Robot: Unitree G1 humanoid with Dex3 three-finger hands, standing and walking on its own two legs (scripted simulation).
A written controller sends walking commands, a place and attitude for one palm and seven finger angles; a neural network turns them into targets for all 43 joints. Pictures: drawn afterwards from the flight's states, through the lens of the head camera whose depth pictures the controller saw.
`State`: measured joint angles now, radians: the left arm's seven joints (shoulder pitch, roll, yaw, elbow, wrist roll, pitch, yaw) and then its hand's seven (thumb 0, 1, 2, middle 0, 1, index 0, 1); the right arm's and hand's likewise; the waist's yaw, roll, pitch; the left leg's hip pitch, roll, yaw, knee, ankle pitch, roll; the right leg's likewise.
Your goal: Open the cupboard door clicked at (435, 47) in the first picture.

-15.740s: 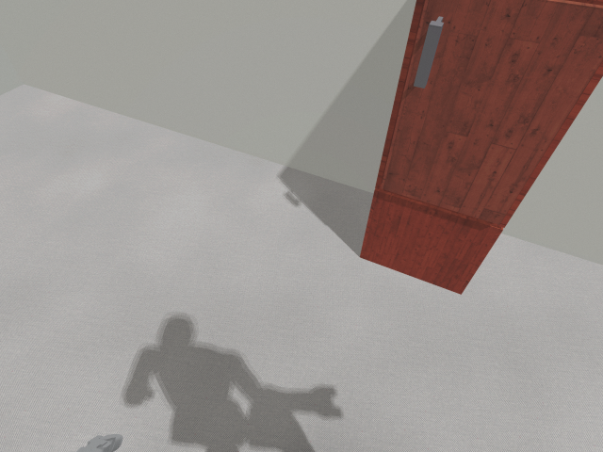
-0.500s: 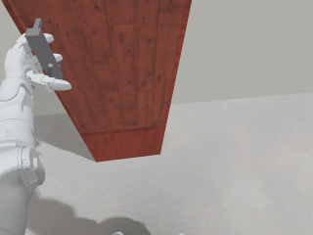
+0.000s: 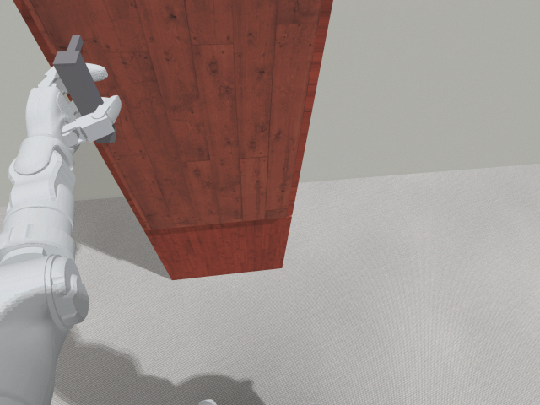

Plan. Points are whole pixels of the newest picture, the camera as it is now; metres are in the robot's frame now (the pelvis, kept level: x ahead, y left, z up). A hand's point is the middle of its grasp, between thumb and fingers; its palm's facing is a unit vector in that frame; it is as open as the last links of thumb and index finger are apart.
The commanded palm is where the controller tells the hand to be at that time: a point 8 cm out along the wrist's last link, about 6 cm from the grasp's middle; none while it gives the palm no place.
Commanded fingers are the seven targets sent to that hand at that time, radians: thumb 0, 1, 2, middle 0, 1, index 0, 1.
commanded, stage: close the thumb around the handle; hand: left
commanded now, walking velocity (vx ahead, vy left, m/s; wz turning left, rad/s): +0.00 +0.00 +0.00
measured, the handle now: (92, 91) +0.54 +0.24 +0.15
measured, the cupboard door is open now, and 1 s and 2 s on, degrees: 0 11 39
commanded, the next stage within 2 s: pull the door open along its arc in 0.16 s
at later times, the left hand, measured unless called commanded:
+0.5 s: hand (102, 119) +0.49 +0.21 +0.14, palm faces +0.06 -1.00 +0.01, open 6.1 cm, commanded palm +0.44 +0.26 +0.14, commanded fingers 0.00 0.90 0.90 -0.40 -1.35 -0.40 -1.35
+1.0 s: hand (107, 147) +0.43 +0.19 +0.14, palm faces +0.07 -1.00 +0.01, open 6.2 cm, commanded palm +0.41 +0.25 +0.14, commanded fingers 0.00 0.90 0.90 -0.40 -1.35 -0.40 -1.35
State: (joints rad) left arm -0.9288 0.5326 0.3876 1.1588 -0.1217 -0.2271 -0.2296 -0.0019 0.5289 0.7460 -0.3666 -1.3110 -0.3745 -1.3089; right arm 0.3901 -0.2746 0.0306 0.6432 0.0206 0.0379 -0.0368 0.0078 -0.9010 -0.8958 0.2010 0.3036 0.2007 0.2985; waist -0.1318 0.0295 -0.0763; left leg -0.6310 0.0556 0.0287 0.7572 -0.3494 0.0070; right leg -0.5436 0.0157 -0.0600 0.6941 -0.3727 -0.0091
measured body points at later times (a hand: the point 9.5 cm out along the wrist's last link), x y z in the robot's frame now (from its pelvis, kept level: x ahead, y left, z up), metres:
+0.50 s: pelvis +0.00 -0.01 +0.00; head +0.07 +0.00 +0.45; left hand +0.48 +0.26 +0.14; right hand -0.01 -0.28 -0.11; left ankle +0.01 +0.11 -0.71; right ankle -0.03 -0.12 -0.71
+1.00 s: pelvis +0.00 +0.00 +0.01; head +0.04 +0.00 +0.46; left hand +0.42 +0.25 +0.14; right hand +0.13 -0.26 -0.09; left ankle +0.01 +0.11 -0.71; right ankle -0.02 -0.12 -0.71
